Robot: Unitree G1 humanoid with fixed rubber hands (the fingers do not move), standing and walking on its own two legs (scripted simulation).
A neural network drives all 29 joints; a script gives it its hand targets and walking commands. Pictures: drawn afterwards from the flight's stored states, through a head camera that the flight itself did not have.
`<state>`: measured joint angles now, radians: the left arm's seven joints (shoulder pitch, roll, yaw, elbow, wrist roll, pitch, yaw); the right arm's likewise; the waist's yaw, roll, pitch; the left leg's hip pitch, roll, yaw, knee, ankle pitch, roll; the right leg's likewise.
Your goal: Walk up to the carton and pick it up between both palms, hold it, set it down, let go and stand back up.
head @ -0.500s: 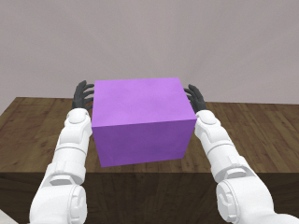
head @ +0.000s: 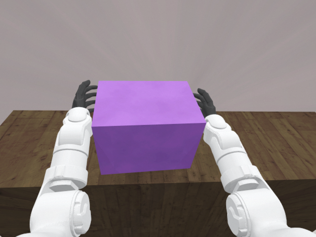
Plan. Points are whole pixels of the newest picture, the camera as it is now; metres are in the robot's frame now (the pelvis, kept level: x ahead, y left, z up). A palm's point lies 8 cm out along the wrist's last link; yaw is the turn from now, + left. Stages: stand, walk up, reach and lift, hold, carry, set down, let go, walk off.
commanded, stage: reach and lift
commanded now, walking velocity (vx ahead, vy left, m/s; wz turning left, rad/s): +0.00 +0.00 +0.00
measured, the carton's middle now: (145, 125) +0.36 +0.02 +0.13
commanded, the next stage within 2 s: hold in 0.56 s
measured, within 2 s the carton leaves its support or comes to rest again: neither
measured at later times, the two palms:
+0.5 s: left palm (79, 106) +0.38 +0.19 +0.19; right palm (208, 112) +0.36 -0.14 +0.18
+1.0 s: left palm (76, 103) +0.37 +0.19 +0.20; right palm (209, 110) +0.36 -0.14 +0.19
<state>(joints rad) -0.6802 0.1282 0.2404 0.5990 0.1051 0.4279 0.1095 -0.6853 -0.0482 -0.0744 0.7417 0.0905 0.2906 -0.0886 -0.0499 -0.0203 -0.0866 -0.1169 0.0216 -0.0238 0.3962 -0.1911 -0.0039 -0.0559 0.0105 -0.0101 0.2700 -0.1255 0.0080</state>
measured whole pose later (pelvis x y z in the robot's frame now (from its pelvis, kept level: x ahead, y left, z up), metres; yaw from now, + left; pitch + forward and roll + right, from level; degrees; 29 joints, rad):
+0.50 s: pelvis +0.00 +0.00 +0.00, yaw +0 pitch -6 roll -2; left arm -0.67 0.13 0.25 0.49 0.12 0.50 0.09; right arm -0.68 -0.05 -0.08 0.66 0.12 0.34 -0.10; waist -0.06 -0.03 -0.07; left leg -0.09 0.02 -0.02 0.39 -0.19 0.00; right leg -0.03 0.01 -0.01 0.26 -0.13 0.01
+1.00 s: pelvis +0.00 +0.00 +0.00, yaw +0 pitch -7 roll -2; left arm -0.66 0.13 0.25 0.38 0.13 0.58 0.08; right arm -0.68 -0.05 -0.07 0.60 0.16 0.38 -0.11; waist -0.06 -0.03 -0.06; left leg -0.08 0.02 -0.02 0.39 -0.19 0.00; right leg -0.02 0.01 -0.01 0.26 -0.12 0.01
